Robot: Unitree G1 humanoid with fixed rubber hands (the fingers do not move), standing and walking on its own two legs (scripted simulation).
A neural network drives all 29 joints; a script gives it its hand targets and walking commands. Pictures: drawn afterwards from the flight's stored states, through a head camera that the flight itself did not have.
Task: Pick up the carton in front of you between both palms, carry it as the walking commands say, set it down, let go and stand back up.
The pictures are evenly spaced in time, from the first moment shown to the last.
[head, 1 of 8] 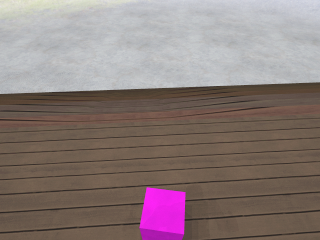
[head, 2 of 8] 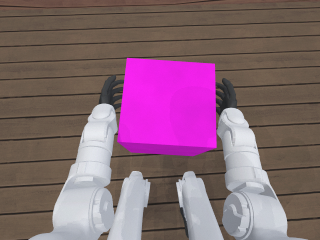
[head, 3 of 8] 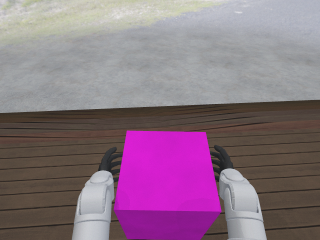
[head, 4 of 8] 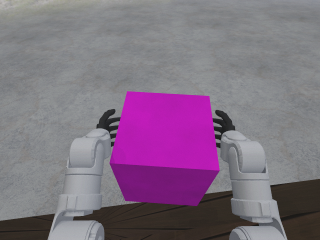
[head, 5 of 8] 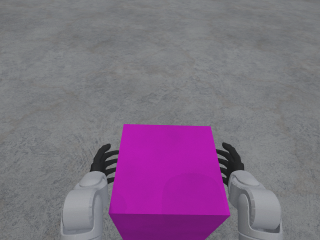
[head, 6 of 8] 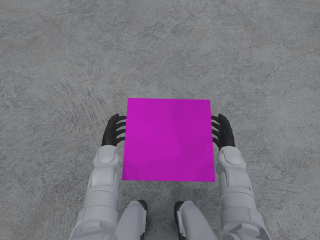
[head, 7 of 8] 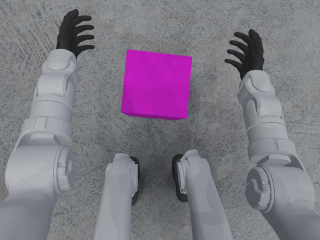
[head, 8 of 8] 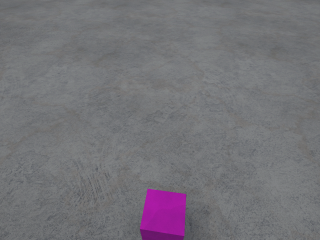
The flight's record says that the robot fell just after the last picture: no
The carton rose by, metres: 0.67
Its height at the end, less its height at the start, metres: -1.09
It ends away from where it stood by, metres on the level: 4.91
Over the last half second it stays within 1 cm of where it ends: yes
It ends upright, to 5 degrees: yes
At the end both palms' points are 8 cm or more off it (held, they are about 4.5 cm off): yes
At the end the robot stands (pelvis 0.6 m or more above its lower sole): yes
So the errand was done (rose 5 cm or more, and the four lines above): yes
